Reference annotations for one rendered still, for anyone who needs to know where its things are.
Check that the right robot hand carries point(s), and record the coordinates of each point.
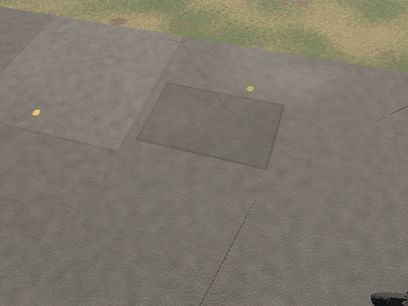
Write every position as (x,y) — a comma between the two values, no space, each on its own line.
(390,299)

